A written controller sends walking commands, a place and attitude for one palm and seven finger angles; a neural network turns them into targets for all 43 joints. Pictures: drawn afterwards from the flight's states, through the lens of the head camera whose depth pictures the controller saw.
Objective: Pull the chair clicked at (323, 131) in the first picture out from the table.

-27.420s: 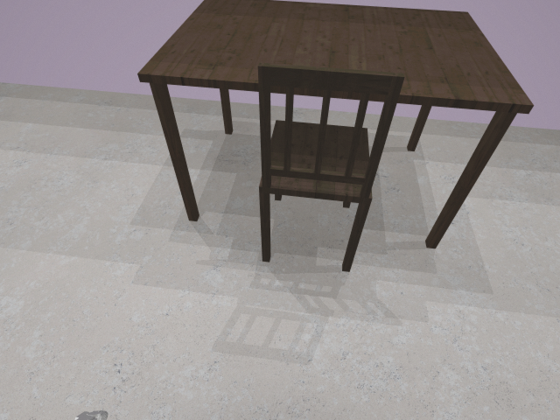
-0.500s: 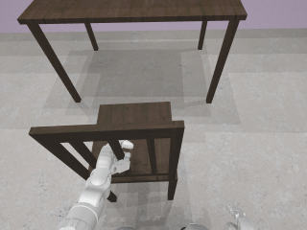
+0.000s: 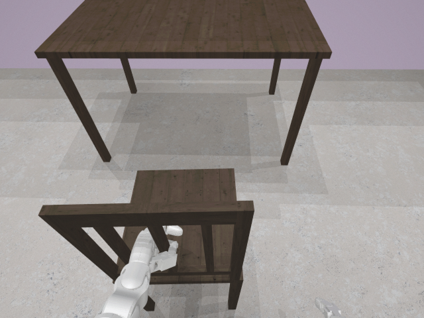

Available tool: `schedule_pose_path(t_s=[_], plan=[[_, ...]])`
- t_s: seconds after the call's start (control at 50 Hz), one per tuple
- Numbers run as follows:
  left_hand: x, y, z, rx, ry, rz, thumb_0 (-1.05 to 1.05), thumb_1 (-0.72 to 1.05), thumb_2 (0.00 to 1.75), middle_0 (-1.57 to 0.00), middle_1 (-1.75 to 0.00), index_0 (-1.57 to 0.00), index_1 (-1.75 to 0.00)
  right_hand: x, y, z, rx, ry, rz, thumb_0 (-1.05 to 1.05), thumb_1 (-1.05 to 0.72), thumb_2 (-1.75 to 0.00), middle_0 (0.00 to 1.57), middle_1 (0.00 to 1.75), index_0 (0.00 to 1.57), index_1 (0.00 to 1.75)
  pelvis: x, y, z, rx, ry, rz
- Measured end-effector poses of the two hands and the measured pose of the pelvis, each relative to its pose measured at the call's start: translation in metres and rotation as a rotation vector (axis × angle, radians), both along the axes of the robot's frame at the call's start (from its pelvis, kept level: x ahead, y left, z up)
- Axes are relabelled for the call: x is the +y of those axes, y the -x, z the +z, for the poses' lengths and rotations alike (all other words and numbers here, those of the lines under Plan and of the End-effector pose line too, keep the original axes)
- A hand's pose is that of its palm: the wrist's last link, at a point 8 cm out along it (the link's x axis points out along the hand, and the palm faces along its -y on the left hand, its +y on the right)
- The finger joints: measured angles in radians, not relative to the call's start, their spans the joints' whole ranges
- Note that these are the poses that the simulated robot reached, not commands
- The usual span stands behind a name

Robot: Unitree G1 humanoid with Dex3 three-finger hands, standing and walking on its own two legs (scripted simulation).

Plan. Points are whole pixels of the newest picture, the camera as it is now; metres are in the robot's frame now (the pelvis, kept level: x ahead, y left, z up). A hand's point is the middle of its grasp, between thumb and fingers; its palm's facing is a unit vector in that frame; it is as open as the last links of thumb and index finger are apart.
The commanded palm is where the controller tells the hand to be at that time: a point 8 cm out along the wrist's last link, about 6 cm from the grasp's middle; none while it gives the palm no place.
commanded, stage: stop walking, hand still on the chair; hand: left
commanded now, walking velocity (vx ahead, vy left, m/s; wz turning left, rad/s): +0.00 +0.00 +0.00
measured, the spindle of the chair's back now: (165, 249) +0.28 +0.12 -0.10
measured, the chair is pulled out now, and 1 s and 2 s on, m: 0.62 0.62 0.62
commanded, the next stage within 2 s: open the thumb and straighten the fingers in 0.36 s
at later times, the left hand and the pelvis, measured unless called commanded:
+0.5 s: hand (172, 254) +0.26 +0.10 -0.07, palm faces -0.05 -0.99 -0.14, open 5.2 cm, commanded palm +0.24 +0.15 -0.05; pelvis +0.01 -0.01 +0.00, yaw +1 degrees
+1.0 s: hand (165, 246) +0.27 +0.12 -0.07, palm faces -0.05 -0.99 -0.12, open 14.9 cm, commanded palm +0.25 +0.17 -0.04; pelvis +0.03 +0.01 -0.03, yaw +2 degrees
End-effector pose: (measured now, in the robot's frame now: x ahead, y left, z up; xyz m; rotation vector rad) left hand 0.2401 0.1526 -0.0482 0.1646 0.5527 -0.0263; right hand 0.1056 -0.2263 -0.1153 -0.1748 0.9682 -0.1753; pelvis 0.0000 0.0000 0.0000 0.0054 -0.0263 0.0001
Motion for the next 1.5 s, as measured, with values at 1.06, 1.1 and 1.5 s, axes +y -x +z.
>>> schedule_pose_path(t_s=[1.06, 1.1, 1.5], plan=[[0.02, -0.019, -0.004, 0.029, 0.027, 0.038, -0.01, -0.51, 0.22, -0.2, -0.6, -0.21, -0.61, -0.006, -0.075, -0.002, -0.221, 0.028, 0.054, 0.01, -0.91, -0.9, 0.2, 0.3, 0.2, 0.3, 0.007, -0.03, -0.034, 0.192, 0.007, 0.03], [0.023, -0.018, -0.005, 0.033, 0.021, 0.041, -0.01, -0.52, 0.22, -0.16, -0.46, -0.16, -0.47, -0.004, -0.079, -0.002, -0.227, 0.027, 0.06, 0.01, -0.91, -0.9, 0.2, 0.3, 0.2, 0.3, 0.007, -0.033, -0.036, 0.197, 0.009, 0.033], [0.029, 0.019, -0.003, 0.054, 0.026, 0.047, -0.01, -0.54, 0.21, -0.01, -0.01, 0.0, -0.01, 0.0, -0.096, 0.002, -0.269, 0.051, 0.058, 0.01, -0.91, -0.9, 0.2, 0.3, 0.2, 0.3, 0.012, -0.043, -0.044, 0.224, 0.023, 0.043]])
